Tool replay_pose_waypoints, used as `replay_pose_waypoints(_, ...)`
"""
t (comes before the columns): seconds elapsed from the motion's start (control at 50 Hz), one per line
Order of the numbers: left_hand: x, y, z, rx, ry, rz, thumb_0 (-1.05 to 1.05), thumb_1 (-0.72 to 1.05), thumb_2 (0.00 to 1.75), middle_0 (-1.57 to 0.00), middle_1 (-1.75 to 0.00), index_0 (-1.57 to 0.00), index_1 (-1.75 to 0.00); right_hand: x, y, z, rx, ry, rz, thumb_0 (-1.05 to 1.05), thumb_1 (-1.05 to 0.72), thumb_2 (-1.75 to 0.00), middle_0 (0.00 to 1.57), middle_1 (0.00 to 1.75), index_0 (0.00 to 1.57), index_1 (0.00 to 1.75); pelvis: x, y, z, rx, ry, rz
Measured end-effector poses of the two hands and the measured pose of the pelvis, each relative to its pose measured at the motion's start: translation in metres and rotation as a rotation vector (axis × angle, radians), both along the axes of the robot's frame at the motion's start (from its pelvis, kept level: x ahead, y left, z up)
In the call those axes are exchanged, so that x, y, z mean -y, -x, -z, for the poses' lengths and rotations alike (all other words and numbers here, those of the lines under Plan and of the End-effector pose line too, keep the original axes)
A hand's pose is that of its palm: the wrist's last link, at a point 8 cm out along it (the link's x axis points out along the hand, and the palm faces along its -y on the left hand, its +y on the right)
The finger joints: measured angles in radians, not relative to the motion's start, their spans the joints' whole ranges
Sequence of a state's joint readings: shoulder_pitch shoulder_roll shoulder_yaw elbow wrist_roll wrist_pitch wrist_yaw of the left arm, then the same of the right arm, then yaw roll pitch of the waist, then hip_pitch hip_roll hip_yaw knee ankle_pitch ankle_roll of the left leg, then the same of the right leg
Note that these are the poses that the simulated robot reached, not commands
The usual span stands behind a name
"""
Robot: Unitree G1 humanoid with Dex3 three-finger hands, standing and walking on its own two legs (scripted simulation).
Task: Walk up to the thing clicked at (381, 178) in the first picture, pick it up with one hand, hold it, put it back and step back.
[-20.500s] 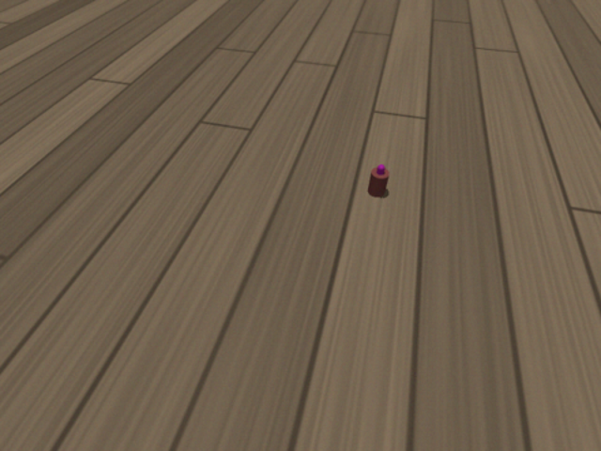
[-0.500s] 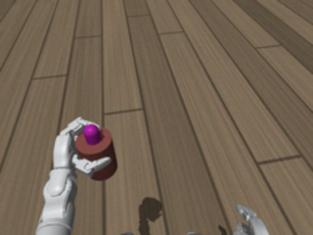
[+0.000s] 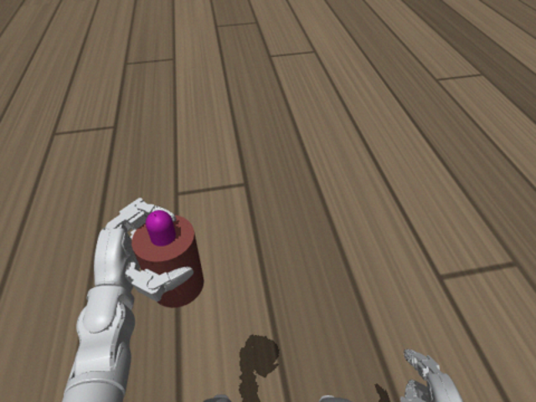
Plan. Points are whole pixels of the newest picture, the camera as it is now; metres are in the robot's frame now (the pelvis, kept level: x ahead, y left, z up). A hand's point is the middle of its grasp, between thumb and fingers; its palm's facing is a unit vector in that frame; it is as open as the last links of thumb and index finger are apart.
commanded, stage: hold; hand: left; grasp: from the side
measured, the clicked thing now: (168, 253) +0.33 +0.16 +0.04
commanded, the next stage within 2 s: crouch in 0.04 s
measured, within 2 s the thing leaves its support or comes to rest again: neither
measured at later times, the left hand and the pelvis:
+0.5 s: hand (167, 273) +0.32 +0.17 -0.01, palm faces +0.08 -1.00 +0.03, open 10.1 cm; pelvis -0.01 +0.00 -0.03, yaw +0 degrees
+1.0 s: hand (186, 311) +0.35 +0.19 -0.26, palm faces +0.07 -1.00 -0.01, open 10.1 cm; pelvis -0.05 +0.00 -0.23, yaw -2 degrees
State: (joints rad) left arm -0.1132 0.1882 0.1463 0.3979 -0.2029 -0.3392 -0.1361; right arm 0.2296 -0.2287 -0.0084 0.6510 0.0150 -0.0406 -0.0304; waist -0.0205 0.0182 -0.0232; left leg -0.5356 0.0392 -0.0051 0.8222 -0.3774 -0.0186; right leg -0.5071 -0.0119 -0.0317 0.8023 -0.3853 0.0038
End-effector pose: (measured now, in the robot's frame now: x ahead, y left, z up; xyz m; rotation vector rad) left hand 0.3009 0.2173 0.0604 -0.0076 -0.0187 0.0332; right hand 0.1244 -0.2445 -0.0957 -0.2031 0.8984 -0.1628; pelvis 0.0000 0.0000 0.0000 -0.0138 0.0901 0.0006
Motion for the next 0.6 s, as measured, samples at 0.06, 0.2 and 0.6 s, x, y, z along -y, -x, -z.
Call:
replay_pose_waypoints(0.06,0.001,0.002,0.000,0.005,0.001,-0.003,0.04,-0.52,1.02,-0.66,-0.97,-0.82,-1.13,0.000,0.001,0.000,-0.001,0.001,0.001,0.01,-0.91,-0.91,0.21,0.30,0.20,0.30,0.000,0.000,0.000,0.001,0.000,-0.001)
replay_pose_waypoints(0.2,-0.002,0.007,0.003,-0.003,0.001,-0.011,0.04,-0.52,1.02,-0.66,-0.97,-0.82,-1.13,0.000,-0.002,-0.002,0.008,0.006,0.001,0.01,-0.91,-0.91,0.21,0.30,0.20,0.30,0.000,0.000,0.000,0.001,0.000,-0.001)
replay_pose_waypoints(0.6,-0.013,-0.001,0.115,-0.034,0.023,-0.046,0.04,-0.52,1.03,-0.66,-0.97,-0.82,-1.13,0.007,0.011,0.055,-0.070,0.051,-0.049,0.01,-0.89,-0.91,0.21,0.30,0.20,0.30,-0.003,0.015,0.058,-0.203,0.012,-0.003)
